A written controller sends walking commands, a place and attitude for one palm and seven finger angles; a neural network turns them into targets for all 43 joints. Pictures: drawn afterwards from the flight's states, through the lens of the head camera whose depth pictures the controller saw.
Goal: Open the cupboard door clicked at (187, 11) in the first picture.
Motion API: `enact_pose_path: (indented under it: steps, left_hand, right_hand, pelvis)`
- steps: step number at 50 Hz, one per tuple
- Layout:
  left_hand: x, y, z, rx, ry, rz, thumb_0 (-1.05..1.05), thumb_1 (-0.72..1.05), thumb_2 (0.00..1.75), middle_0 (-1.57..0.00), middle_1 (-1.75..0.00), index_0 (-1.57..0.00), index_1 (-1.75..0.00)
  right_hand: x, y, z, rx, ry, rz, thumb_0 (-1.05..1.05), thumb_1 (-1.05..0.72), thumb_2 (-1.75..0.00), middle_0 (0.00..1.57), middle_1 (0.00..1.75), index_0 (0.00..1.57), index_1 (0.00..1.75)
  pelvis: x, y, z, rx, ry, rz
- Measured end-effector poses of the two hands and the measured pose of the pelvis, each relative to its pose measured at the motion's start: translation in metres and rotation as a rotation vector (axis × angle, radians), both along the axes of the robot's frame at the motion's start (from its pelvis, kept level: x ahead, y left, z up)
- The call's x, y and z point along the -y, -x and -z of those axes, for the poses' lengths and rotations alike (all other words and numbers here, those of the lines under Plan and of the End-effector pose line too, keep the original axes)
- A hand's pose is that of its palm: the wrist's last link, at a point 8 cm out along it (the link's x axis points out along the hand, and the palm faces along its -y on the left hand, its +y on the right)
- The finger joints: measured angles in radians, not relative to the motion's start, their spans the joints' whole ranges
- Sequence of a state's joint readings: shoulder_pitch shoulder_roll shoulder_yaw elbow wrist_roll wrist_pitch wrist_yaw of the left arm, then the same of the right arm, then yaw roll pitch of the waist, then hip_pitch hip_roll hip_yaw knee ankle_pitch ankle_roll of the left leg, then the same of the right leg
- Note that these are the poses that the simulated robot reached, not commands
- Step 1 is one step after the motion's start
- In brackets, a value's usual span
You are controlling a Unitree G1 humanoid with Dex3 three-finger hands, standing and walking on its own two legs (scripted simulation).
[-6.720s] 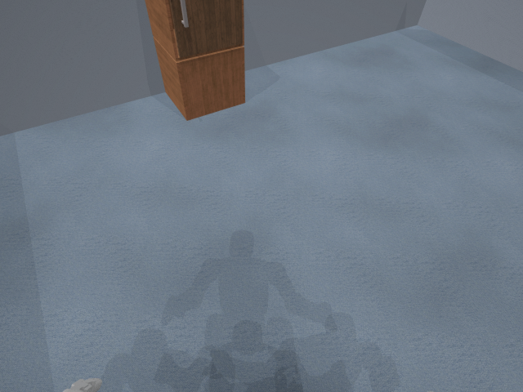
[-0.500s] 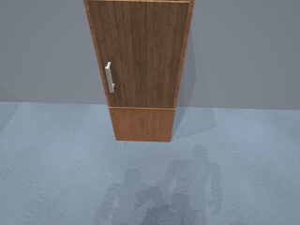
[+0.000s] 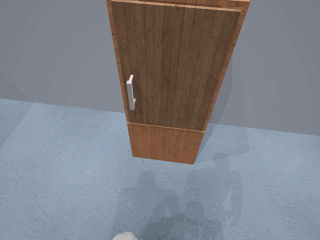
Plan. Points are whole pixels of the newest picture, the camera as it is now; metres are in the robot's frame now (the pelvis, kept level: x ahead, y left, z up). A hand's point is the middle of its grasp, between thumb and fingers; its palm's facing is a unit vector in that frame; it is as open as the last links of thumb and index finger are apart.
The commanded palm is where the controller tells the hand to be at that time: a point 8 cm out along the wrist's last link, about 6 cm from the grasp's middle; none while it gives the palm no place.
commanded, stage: take the last steps up to it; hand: left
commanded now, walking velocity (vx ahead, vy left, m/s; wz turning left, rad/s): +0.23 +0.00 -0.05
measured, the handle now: (131, 93) +0.68 +0.19 -0.10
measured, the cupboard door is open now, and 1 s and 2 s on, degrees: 0 0 0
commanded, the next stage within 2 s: come to a stop and stand still in 0.22 s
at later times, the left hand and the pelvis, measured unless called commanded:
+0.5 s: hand (110, 195) +0.26 +0.19 -0.16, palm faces -0.07 -0.97 -0.23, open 7.4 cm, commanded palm none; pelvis +0.15 +0.01 -0.01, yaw -2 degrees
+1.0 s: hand (70, 228) +0.16 +0.28 -0.17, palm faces -0.02 -0.97 -0.26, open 7.4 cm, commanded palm none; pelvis +0.12 +0.07 -0.01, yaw -4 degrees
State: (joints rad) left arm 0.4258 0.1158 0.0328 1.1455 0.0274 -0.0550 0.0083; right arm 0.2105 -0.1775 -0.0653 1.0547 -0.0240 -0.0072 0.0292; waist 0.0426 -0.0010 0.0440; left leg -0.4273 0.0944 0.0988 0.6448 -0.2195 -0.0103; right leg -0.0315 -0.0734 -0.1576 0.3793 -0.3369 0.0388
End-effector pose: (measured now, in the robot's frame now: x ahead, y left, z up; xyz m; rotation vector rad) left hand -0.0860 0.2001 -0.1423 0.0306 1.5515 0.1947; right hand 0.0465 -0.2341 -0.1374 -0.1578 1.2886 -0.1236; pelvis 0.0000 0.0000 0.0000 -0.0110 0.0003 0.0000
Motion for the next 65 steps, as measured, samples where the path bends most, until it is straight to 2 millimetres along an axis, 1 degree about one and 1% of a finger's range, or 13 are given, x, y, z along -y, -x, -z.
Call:
enact_pose_path:
  steps: [4, 7, 13, 18, 22, 25, 28, 32, 40, 46, 54, 60, 65]
  left_hand:
    - [-0.024, -0.021, 0.018, -0.064, 0.021, 0.007, 0.01, 0.9, 0.89, -0.2, -0.3, -0.21, -0.3]
    - [-0.043, -0.064, 0.016, -0.033, 0.007, 0.053, 0.01, 0.91, 0.89, -0.2, -0.3, -0.2, -0.3]
    - [-0.066, -0.186, 0.002, 0.176, -0.047, 0.129, 0.01, 0.91, 0.89, -0.2, -0.3, -0.2, -0.3]
    - [-0.062, -0.277, -0.009, 0.322, -0.077, 0.186, 0.01, 0.91, 0.89, -0.19, -0.3, -0.2, -0.3]
    - [-0.047, -0.327, -0.009, 0.392, -0.103, 0.229, 0.0, 0.91, 0.89, -0.2, -0.3, -0.2, -0.3]
    - [-0.034, -0.344, -0.009, 0.393, -0.101, 0.247, 0.0, 0.91, 0.89, -0.2, -0.3, -0.2, -0.3]
    - [-0.029, -0.347, -0.009, 0.381, -0.092, 0.238, 0.0, 0.91, 0.89, -0.2, -0.3, -0.2, -0.3]
    - [-0.033, -0.335, -0.005, 0.35, -0.08, 0.207, 0.0, 0.9, 0.89, -0.2, -0.3, -0.21, -0.3]
    - [-0.084, -0.295, 0.014, 0.308, -0.098, 0.173, 0.0, 0.91, 0.89, -0.2, -0.3, -0.21, -0.3]
    - [-0.116, -0.26, 0.001, 0.257, -0.113, 0.182, 0.01, 0.91, 0.89, -0.2, -0.3, -0.21, -0.3]
    - [-0.122, -0.232, -0.014, 0.219, -0.131, 0.184, 0.01, 0.91, 0.89, -0.2, -0.3, -0.2, -0.3]
    - [-0.096, -0.227, -0.012, 0.244, -0.13, 0.213, 0.01, 0.91, 0.89, -0.2, -0.3, -0.2, -0.3]
    - [-0.071, -0.22, -0.012, 0.257, -0.089, 0.197, 0.01, 0.91, 0.89, -0.2, -0.3, -0.2, -0.3]
  right_hand:
    - [-0.021, -0.054, 0.003, 0.1, 0.038, -0.016, 0.01, -0.92, -0.9, 0.19, 0.3, 0.2, 0.3]
    - [-0.035, -0.069, -0.003, 0.124, 0.034, 0.016, 0.0, -0.92, -0.9, 0.19, 0.3, 0.2, 0.3]
    - [-0.037, -0.069, -0.009, 0.068, 0.047, 0.079, -0.01, -0.95, -0.9, 0.2, 0.3, 0.2, 0.3]
    - [-0.04, -0.057, 0.003, -0.047, 0.004, 0.114, -0.01, -0.93, -0.9, 0.2, 0.3, 0.2, 0.3]
    - [-0.039, -0.053, 0.021, -0.13, -0.039, 0.149, 0.0, -0.92, -0.9, 0.2, 0.3, 0.2, 0.3]
    - [-0.039, -0.058, 0.027, -0.169, -0.058, 0.178, 0.0, -0.91, -0.9, 0.2, 0.3, 0.2, 0.3]
    - [-0.037, -0.068, 0.025, -0.182, -0.053, 0.176, 0.0, -0.91, -0.9, 0.2, 0.3, 0.2, 0.3]
    - [-0.035, -0.089, 0.02, -0.15, -0.027, 0.146, 0.0, -0.91, -0.9, 0.2, 0.3, 0.2, 0.3]
    - [-0.047, -0.121, 0.009, 0.054, 0.058, 0.103, 0.0, -0.91, -0.9, 0.19, 0.3, 0.2, 0.3]
    - [-0.065, -0.131, -0.002, 0.17, 0.059, 0.072, 0.0, -0.91, -0.9, 0.2, 0.3, 0.2, 0.3]
    - [-0.066, -0.104, 0.005, 0.128, 0.035, 0.067, 0.0, -0.9, -0.9, 0.2, 0.3, 0.2, 0.3]
    - [-0.044, -0.065, 0.02, 0.03, 0.024, 0.099, 0.0, -0.9, -0.9, 0.2, 0.3, 0.2, 0.3]
    - [-0.037, -0.045, 0.012, -0.035, 0.016, 0.109, 0.01, -0.91, -0.9, 0.2, 0.3, 0.2, 0.3]
  pelvis:
    - [-0.022, -0.03, 0.014, 0.005, -0.004, 0.017]
    - [-0.029, -0.048, 0.008, 0.009, -0.011, 0.041]
    - [-0.035, -0.083, -0.004, 0.007, -0.02, 0.051]
    - [-0.03, -0.113, -0.003, 0.014, -0.032, 0.054]
    - [-0.017, -0.139, 0.008, 0.026, -0.047, 0.056]
    - [-0.013, -0.149, 0.009, 0.023, -0.026, 0.042]
    - [-0.013, -0.15, 0.007, 0.019, -0.027, 0.031]
    - [-0.02, -0.144, 0.005, 0.014, -0.027, 0.028]
    - [-0.055, -0.131, 0.016, 0.029, -0.008, 0.039]
    - [-0.072, -0.128, 0.01, 0.04, -0.012, 0.07]
    - [-0.071, -0.112, 0.005, 0.016, -0.017, 0.079]
    - [-0.055, -0.1, 0.01, 0.007, -0.022, 0.084]
    - [-0.048, -0.1, 0.003, 0.009, -0.01, 0.07]
